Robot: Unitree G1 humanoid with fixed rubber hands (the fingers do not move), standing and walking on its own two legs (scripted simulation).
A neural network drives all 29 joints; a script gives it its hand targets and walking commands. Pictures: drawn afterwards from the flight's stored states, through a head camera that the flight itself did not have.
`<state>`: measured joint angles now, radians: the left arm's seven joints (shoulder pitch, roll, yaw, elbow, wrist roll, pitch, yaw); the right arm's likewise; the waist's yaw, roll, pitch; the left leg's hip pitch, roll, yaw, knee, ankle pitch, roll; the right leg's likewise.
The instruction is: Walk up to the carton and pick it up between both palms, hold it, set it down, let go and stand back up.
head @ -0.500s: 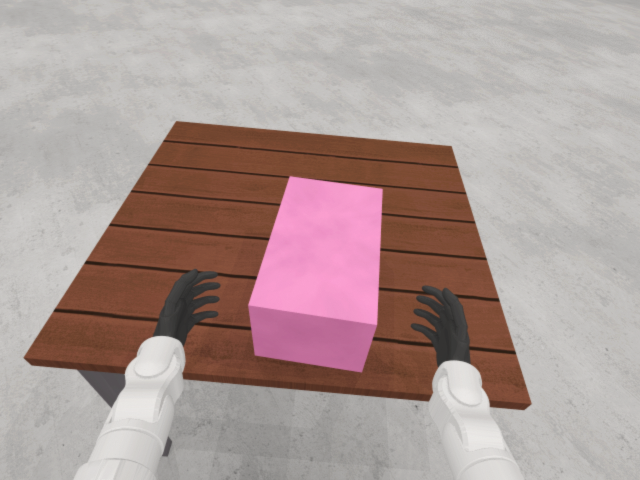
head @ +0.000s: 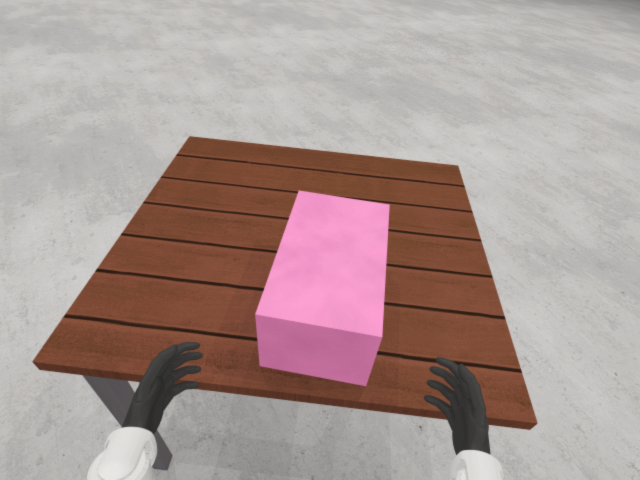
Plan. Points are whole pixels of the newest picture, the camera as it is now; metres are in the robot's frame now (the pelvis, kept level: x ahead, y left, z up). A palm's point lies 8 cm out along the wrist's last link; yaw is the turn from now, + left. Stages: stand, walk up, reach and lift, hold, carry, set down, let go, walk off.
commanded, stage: set down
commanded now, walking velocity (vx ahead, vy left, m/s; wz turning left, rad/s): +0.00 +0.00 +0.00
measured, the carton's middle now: (329, 279) +0.48 +0.01 -0.05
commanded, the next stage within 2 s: let go in 1.12 s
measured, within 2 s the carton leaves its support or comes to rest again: neither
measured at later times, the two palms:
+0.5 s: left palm (151, 436) +0.19 +0.22 -0.03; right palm (476, 458) +0.19 -0.18 -0.04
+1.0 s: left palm (148, 462) +0.17 +0.23 -0.07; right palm out of the picture +0.17 -0.21 -0.07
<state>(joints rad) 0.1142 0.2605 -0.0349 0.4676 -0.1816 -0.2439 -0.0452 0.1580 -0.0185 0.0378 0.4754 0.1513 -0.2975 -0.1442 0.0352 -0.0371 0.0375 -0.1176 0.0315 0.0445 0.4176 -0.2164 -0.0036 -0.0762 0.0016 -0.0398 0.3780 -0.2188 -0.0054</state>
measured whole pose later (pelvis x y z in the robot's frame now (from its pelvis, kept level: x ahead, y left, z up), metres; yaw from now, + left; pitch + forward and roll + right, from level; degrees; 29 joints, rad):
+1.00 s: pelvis +0.02 +0.00 +0.00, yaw -1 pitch -4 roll +0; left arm 0.24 0.22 0.01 0.48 -0.02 0.04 -0.02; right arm 0.23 -0.14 0.01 0.65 0.03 -0.23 -0.02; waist 0.03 -0.01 0.06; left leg -0.06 0.03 0.06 0.33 -0.20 -0.01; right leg -0.04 0.01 -0.01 0.31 -0.21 -0.01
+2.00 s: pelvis +0.00 +0.00 +0.00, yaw -1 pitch -2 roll +0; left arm 0.34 0.26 0.01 0.70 0.02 -0.02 0.00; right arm 0.30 -0.26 -0.01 0.76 -0.01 -0.03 0.00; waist 0.01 0.01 0.00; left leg -0.19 0.03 0.05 0.47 -0.24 0.00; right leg -0.16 0.00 -0.02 0.45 -0.25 0.00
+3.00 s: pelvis -0.01 +0.00 +0.00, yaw -1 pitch -2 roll +0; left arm 0.38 0.24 -0.03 0.82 0.01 -0.02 0.02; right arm 0.36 -0.25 0.02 0.86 -0.01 -0.01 -0.01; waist 0.00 0.00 0.00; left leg -0.21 0.02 0.05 0.47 -0.22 0.00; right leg -0.20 0.00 0.00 0.48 -0.24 0.00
